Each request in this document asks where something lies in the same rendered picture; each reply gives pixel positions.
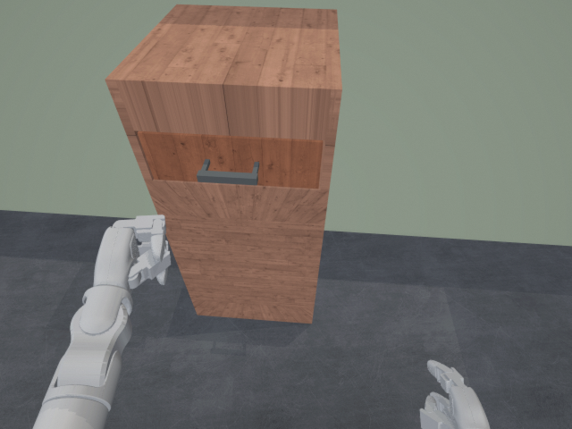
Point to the right robot hand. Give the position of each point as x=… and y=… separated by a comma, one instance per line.
x=463, y=411

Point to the cabinet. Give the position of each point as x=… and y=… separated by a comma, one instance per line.
x=244, y=251

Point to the drawer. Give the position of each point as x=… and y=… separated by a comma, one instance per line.
x=294, y=163

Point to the handle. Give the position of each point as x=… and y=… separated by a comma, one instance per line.
x=243, y=178

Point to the left robot forearm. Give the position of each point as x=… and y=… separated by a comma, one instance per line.
x=82, y=390

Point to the left robot hand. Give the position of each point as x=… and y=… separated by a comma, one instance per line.
x=119, y=252

